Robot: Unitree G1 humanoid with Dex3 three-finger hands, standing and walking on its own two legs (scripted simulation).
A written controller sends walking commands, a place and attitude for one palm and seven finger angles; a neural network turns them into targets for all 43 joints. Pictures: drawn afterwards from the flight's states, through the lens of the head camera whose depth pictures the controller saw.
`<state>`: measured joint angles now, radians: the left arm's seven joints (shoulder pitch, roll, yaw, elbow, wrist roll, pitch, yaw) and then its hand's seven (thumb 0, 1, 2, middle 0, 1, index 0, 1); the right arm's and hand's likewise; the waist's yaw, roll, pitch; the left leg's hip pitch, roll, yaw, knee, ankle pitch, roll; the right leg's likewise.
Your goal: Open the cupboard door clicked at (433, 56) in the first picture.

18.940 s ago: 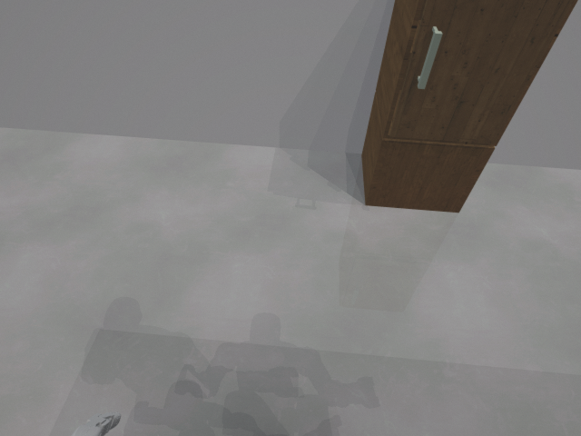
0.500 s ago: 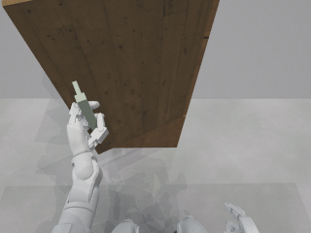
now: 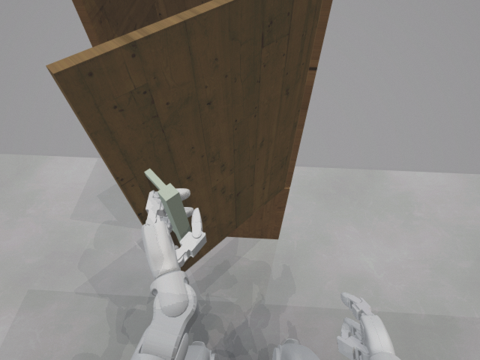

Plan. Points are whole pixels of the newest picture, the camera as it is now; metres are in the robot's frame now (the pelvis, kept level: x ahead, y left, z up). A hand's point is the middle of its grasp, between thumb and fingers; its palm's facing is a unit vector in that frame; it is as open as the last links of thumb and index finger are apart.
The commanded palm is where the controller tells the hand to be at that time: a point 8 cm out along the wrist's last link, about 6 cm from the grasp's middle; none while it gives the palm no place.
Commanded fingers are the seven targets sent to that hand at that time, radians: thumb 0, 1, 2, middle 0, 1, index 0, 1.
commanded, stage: open thumb and fingers to let go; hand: left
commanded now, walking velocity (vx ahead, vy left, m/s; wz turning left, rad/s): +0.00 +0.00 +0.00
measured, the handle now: (171, 213) +0.34 +0.13 +0.05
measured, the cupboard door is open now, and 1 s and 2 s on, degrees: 46 46 46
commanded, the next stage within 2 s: slide the hand sideways off the handle in 0.64 s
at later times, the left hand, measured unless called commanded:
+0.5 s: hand (189, 230) +0.31 +0.10 +0.04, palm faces +0.38 -0.92 +0.00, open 14.3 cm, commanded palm +0.27 +0.15 +0.04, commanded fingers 0.00 -0.50 0.30 -0.19 -0.55 -0.19 -0.55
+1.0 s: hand (182, 255) +0.27 +0.10 +0.05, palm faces -0.17 -0.98 +0.02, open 16.2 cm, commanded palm +0.25 +0.15 +0.04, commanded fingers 0.00 -0.50 0.30 -0.15 -0.30 -0.15 -0.30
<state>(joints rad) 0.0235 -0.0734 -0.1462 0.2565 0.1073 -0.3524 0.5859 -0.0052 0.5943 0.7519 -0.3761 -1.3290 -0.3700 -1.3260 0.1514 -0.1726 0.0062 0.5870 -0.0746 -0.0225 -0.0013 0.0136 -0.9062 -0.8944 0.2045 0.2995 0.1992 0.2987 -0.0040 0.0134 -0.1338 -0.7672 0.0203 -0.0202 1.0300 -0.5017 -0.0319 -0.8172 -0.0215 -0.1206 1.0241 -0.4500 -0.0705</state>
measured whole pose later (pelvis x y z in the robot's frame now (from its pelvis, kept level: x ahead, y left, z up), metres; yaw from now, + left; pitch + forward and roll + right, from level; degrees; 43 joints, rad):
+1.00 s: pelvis +0.00 +0.04 +0.00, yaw -1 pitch +12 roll -1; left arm 0.10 0.08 -0.19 0.17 -0.09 -0.38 -0.01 -0.02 -0.50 0.30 -0.19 -0.35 -0.15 -0.35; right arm 0.23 -0.22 0.02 0.52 0.00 -0.05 -0.01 0.02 -0.91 -0.89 0.21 0.30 0.20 0.30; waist 0.00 0.04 -0.11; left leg -0.75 0.00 0.01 1.05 -0.51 0.03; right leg -0.79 -0.04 -0.09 1.01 -0.43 -0.01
